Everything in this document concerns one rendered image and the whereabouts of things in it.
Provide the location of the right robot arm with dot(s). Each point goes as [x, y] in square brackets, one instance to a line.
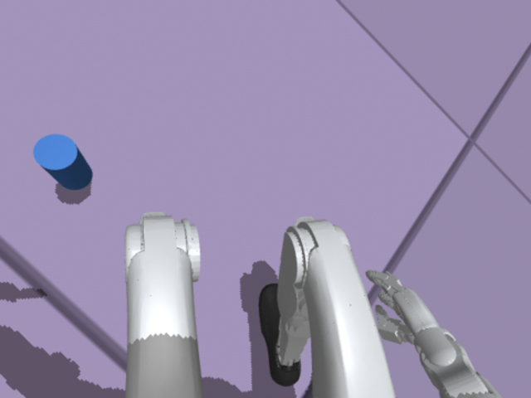
[449, 368]

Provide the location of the can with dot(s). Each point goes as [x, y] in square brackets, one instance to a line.
[61, 158]

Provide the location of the right robot hand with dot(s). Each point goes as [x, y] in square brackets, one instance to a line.
[407, 305]

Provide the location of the right robot foot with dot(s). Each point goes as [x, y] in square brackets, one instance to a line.
[270, 320]

